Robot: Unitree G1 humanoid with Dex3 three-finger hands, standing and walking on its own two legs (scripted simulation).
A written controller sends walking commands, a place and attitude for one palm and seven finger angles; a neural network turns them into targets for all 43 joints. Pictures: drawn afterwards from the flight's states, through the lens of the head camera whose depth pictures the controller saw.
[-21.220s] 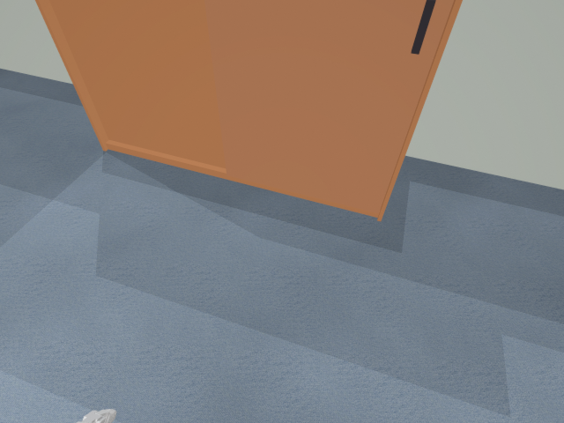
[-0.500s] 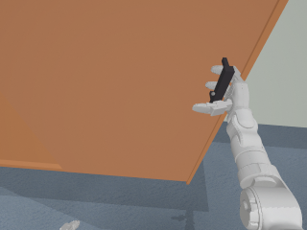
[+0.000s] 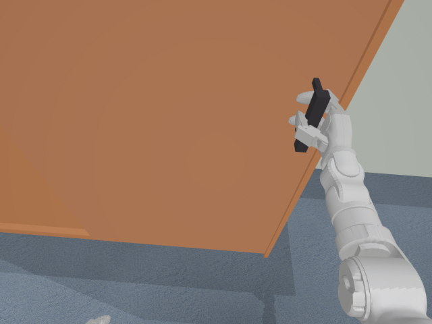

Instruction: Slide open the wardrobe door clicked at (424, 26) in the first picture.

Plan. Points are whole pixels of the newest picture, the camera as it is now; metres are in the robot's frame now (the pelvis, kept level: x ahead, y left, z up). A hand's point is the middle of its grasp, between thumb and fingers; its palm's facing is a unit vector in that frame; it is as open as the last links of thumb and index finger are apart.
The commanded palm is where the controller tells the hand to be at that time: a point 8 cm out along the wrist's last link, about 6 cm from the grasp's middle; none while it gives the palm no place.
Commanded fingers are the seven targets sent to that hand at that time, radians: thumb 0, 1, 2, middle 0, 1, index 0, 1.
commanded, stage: grip the handle and tug to test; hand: right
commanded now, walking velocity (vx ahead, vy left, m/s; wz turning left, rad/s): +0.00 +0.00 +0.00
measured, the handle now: (308, 116) +0.50 -0.12 +0.13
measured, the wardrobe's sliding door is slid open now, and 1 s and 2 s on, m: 0.00 0.00 0.06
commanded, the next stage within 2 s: tug the door sideways, standing still in 0.72 s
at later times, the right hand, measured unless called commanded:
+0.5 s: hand (300, 128) +0.45 -0.09 +0.14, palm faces -0.04 +1.00 +0.01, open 5.5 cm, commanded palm +0.41 -0.15 +0.14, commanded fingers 0.00 -0.90 -0.90 0.45 1.40 0.45 1.40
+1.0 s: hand (300, 128) +0.45 -0.09 +0.14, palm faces -0.03 +1.00 +0.02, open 5.5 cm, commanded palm +0.43 -0.13 +0.14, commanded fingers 0.00 -0.90 -0.90 0.45 1.40 0.45 1.40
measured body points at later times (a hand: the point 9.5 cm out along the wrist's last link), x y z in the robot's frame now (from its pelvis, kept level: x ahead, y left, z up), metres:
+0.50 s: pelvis +0.00 +0.00 +0.00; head +0.03 +0.01 +0.45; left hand +0.07 +0.26 -0.12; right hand +0.45 -0.15 +0.14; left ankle -0.04 +0.09 -0.72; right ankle +0.03 -0.11 -0.72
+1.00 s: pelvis +0.03 +0.00 +0.00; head +0.06 +0.01 +0.45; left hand +0.15 +0.26 -0.11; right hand +0.45 -0.15 +0.14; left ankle -0.04 +0.09 -0.72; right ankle +0.03 -0.11 -0.72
